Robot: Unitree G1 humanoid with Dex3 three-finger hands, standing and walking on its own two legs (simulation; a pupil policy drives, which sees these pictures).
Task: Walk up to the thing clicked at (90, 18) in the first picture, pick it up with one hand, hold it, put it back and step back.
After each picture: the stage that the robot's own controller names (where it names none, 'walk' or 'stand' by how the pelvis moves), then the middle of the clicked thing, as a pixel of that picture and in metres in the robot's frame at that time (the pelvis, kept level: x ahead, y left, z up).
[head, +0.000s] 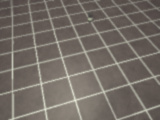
stand; (90, 17) +1.89 -0.06 -0.72
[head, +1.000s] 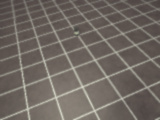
walk; (76, 31) +1.75 +0.23 -0.70
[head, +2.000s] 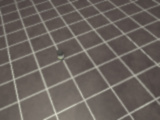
walk; (60, 55) +1.14 +0.36 -0.72
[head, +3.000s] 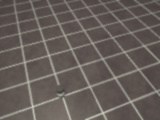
walk; (60, 91) +0.71 +0.27 -0.70
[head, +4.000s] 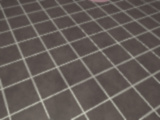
walk; out of the picture +0.42 +0.21 -0.71
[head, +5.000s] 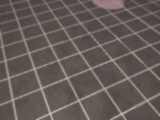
stand; out of the picture +0.33 +0.22 -0.72
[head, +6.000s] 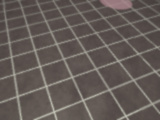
stand; out of the picture +0.33 +0.19 -0.72
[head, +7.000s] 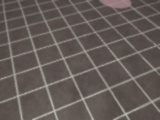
stand; out of the picture +0.34 +0.20 -0.73
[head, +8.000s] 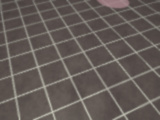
stand; out of the picture +0.33 +0.21 -0.73
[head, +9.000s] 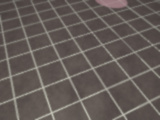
stand; out of the picture +0.32 +0.21 -0.73
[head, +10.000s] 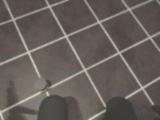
go down; (41, 85) +0.38 +0.23 -0.45
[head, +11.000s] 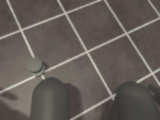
go down; (36, 67) +0.41 +0.25 -0.31
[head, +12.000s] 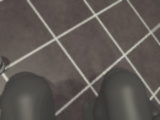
close in; out of the picture +0.38 +0.28 -0.23
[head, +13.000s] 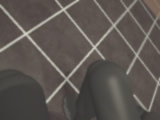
close; out of the picture +0.38 +0.29 -0.21
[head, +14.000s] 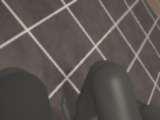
lift; out of the picture +0.36 +0.29 -0.22
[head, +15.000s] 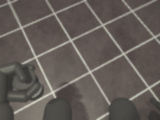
lift; (29, 85) +0.32 +0.20 -0.03
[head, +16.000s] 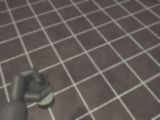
hold; (42, 92) +0.32 +0.17 -0.02
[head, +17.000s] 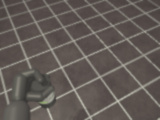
hold; (44, 92) +0.32 +0.17 -0.02
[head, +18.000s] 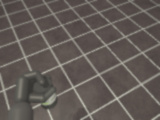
crouch; (45, 93) +0.33 +0.16 -0.03
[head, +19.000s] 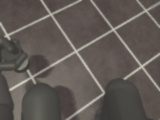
lower; (16, 58) +0.42 +0.23 -0.11
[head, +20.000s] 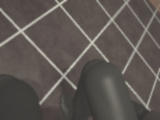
lower; out of the picture +0.39 +0.28 -0.22
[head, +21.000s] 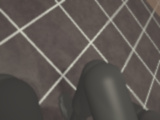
lower; out of the picture +0.39 +0.28 -0.22
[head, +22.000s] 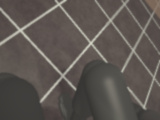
lower; out of the picture +0.39 +0.28 -0.22
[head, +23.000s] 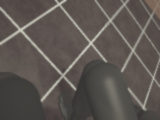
lower; out of the picture +0.38 +0.28 -0.22
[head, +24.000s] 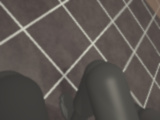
open; out of the picture +0.37 +0.26 -0.22
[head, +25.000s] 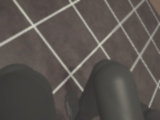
stand; out of the picture +0.37 +0.26 -0.22
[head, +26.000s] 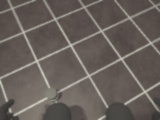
walk; (52, 95) +0.38 +0.20 -0.50
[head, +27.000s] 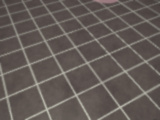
stand; out of the picture +0.32 +0.19 -0.67
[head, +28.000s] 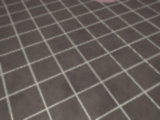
stand; out of the picture +0.33 +0.19 -0.67
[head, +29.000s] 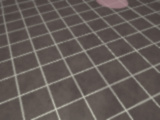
stand; out of the picture +0.35 +0.18 -0.72
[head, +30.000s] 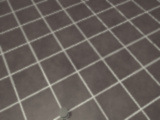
walk; (64, 113) +0.37 +0.16 -0.70
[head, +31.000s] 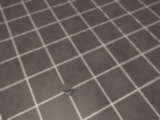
walk; (67, 89) +0.58 +0.15 -0.69
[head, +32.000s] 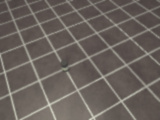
walk; (64, 66) +0.91 +0.26 -0.69
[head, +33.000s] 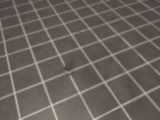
stand; (68, 69) +0.97 +0.20 -0.72
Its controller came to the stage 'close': yes
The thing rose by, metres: 0.70
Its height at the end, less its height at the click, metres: +0.00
